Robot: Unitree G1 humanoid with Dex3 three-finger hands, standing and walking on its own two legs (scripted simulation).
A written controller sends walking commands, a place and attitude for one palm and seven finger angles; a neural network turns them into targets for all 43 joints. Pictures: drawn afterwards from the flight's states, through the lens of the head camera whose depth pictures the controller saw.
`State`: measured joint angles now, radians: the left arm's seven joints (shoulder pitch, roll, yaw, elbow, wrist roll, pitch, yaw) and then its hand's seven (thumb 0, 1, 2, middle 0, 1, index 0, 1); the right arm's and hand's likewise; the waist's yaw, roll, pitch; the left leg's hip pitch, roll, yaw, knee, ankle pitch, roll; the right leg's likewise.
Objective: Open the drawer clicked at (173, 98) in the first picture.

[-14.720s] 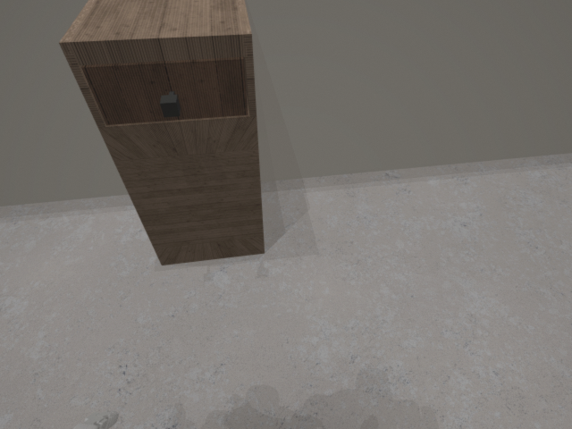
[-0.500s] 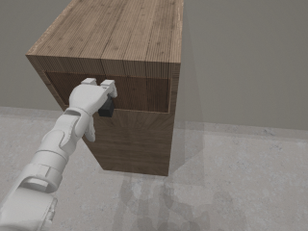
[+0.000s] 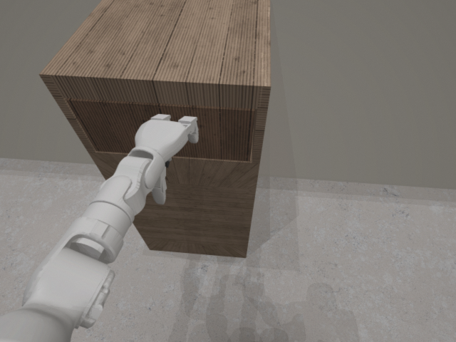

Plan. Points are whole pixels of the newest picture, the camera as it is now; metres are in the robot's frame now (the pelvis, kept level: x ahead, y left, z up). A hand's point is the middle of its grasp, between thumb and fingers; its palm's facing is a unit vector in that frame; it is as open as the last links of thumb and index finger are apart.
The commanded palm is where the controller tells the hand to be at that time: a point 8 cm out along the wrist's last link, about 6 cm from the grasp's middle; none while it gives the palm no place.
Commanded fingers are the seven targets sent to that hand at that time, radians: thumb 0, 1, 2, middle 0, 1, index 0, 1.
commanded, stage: move the hooked fingers above the handle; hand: left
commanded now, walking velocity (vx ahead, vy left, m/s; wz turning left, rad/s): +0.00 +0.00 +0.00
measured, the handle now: (161, 147) +0.50 +0.15 +0.02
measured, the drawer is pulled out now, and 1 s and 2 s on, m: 0.00 0.00 0.00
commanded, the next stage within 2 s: none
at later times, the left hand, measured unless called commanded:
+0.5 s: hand (157, 137) +0.46 +0.14 +0.09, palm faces -0.05 -0.02 -1.00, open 13.6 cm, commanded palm +0.43 +0.17 +0.14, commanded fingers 0.00 -0.50 0.30 -0.30 -1.20 -0.30 -1.20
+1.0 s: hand (172, 132) +0.47 +0.11 +0.10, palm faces +0.06 -0.04 -1.00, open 13.5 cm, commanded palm +0.45 +0.18 +0.14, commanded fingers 0.00 -0.50 0.30 -0.30 -1.20 -0.30 -1.20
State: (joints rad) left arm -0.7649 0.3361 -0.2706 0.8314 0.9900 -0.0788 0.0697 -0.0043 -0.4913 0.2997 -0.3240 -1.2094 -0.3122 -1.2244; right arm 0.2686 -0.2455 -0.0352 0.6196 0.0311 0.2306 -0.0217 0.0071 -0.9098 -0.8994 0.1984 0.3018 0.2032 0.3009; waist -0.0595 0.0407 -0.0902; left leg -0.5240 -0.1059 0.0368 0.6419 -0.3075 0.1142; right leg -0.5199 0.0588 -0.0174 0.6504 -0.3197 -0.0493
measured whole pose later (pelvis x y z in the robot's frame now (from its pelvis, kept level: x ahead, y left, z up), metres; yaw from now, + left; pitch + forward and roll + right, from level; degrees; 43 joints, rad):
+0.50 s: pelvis +0.00 -0.03 +0.01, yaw -4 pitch +8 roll +1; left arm -0.76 0.42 -0.14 0.91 1.01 0.06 0.15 0.00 -0.49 0.30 -0.37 -1.22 -0.36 -1.24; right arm 0.22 -0.23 0.03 0.62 0.07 0.24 -0.11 0.01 -0.91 -0.90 0.20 0.30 0.20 0.30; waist -0.08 0.04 -0.09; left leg -0.41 -0.06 0.08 0.52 -0.25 0.07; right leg -0.44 0.11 0.04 0.54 -0.25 -0.09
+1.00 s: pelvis +0.02 -0.04 +0.01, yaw -1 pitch +12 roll +1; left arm -0.70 0.41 -0.19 0.74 0.98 -0.08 0.24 0.00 -0.49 0.30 -0.49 -1.27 -0.36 -1.27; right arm 0.20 -0.25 0.00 0.70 0.05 0.23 -0.05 0.01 -0.91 -0.90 0.20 0.30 0.20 0.30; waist -0.02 0.05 -0.12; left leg -0.48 -0.07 0.04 0.58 -0.31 0.06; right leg -0.49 0.10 -0.01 0.60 -0.32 -0.10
